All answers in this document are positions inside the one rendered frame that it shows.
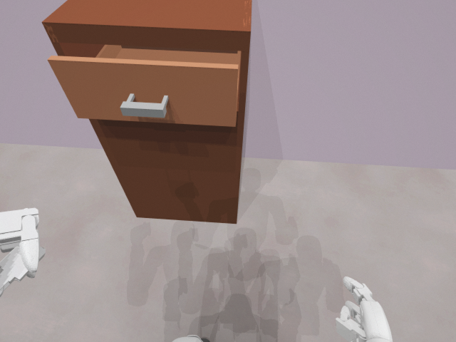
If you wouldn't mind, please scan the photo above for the robot right hand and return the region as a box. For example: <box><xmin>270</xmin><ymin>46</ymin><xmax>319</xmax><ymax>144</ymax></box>
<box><xmin>336</xmin><ymin>276</ymin><xmax>393</xmax><ymax>342</ymax></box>

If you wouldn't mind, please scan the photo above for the robot left hand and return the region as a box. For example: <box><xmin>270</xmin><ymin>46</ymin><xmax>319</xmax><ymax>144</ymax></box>
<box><xmin>0</xmin><ymin>208</ymin><xmax>46</xmax><ymax>297</ymax></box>

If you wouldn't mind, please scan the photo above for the handle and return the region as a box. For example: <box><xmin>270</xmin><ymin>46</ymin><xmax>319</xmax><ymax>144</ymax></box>
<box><xmin>120</xmin><ymin>93</ymin><xmax>169</xmax><ymax>118</ymax></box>

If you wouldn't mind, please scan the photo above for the drawer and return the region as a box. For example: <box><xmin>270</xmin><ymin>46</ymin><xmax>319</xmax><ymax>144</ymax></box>
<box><xmin>48</xmin><ymin>45</ymin><xmax>241</xmax><ymax>127</ymax></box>

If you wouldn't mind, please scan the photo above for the cabinet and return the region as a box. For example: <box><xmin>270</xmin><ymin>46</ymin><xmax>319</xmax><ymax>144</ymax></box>
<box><xmin>42</xmin><ymin>0</ymin><xmax>252</xmax><ymax>224</ymax></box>

